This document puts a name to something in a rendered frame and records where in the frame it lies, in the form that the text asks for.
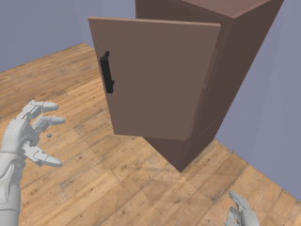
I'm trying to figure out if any robot right hand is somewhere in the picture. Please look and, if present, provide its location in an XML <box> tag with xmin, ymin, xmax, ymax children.
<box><xmin>224</xmin><ymin>190</ymin><xmax>261</xmax><ymax>226</ymax></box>

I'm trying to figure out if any robot left hand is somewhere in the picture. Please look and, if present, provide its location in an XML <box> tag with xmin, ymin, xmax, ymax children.
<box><xmin>0</xmin><ymin>100</ymin><xmax>65</xmax><ymax>168</ymax></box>

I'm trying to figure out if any handle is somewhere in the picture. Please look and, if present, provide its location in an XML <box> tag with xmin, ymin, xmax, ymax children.
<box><xmin>100</xmin><ymin>51</ymin><xmax>115</xmax><ymax>94</ymax></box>

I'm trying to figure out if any robot left forearm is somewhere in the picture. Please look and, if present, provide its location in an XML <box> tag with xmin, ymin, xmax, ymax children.
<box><xmin>0</xmin><ymin>152</ymin><xmax>26</xmax><ymax>226</ymax></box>

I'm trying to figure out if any cupboard door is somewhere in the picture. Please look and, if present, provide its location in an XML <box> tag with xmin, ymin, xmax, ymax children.
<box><xmin>87</xmin><ymin>16</ymin><xmax>221</xmax><ymax>140</ymax></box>

